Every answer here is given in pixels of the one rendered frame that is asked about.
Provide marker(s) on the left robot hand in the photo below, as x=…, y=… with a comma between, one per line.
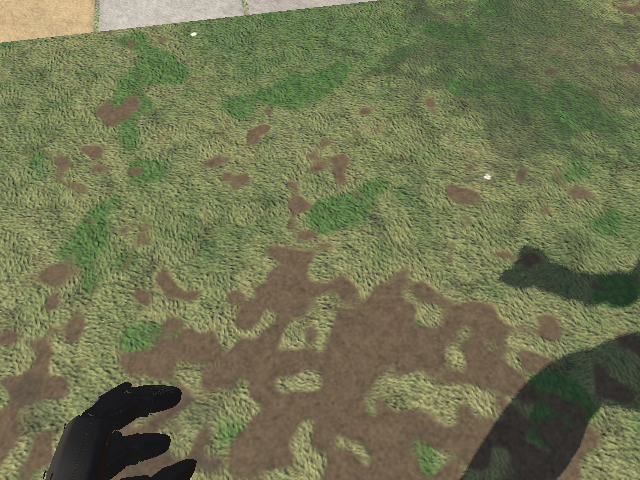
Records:
x=88, y=450

